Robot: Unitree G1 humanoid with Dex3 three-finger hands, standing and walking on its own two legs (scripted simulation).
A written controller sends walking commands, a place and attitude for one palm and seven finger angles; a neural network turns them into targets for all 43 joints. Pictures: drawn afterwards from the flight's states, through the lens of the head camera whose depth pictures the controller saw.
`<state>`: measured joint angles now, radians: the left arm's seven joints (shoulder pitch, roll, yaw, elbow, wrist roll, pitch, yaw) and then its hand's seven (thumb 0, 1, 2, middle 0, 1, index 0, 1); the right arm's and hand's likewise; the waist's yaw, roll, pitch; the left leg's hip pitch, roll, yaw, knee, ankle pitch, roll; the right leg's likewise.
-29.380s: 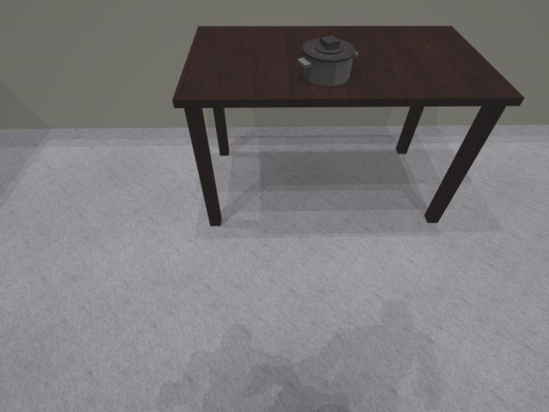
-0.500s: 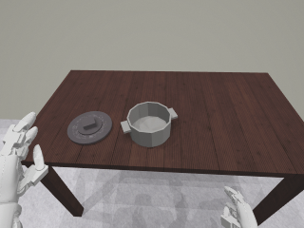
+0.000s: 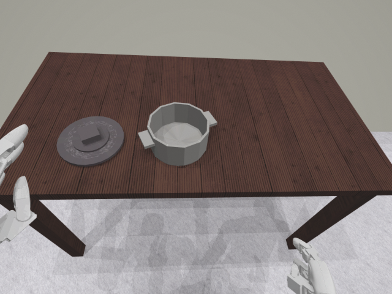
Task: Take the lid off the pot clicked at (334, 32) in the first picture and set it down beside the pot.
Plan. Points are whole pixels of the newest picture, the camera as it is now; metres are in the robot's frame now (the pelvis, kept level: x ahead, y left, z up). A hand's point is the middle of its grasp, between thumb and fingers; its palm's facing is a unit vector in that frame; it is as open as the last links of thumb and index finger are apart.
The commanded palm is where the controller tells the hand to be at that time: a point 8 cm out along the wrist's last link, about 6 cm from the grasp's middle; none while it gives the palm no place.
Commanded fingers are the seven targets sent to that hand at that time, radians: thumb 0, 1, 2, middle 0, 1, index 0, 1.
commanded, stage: step back with the hand held close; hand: left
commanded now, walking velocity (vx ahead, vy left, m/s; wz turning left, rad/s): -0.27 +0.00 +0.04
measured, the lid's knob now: (89, 133) +0.50 +0.32 -0.04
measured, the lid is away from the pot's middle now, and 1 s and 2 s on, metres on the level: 0.25 0.25 0.25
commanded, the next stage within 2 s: stop stepping back and stand still in 0.92 s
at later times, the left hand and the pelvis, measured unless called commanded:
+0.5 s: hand out of the picture +0.14 +0.24 +0.17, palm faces +0.38 -0.80 -0.47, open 7.5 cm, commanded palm +0.07 +0.28 +0.18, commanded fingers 0.00 0.90 0.90 -0.20 -0.30 -0.20 -0.30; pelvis -0.05 +0.00 -0.01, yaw +2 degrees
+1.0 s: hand out of the picture +0.04 +0.20 +0.16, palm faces +0.34 -0.85 -0.40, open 7.5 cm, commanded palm none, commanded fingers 0.00 0.90 0.90 -0.20 -0.30 -0.20 -0.30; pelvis -0.17 -0.03 -0.01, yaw +1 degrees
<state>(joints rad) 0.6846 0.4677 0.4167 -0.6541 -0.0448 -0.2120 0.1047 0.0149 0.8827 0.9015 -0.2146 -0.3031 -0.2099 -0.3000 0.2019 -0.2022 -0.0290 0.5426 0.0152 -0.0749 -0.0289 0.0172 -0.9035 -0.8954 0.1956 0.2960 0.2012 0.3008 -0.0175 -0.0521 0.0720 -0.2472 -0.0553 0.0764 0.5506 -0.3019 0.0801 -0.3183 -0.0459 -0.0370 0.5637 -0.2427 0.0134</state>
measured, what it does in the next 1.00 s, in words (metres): walks backwards: right foot, then left foot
